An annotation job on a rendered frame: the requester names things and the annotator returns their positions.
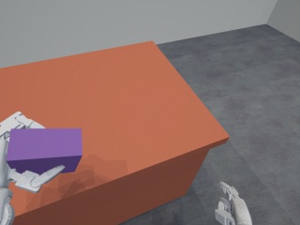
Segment left robot hand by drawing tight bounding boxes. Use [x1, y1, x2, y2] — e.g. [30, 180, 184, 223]
[0, 112, 66, 194]

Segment left robot forearm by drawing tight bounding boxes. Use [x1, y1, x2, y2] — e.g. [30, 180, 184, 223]
[0, 187, 15, 225]

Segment right robot hand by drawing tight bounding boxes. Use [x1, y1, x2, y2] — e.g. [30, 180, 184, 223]
[215, 181, 252, 225]

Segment table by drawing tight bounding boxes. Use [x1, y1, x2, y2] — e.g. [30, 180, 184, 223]
[0, 40, 230, 225]

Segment sponge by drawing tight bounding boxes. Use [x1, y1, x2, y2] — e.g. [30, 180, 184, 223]
[6, 128, 83, 175]

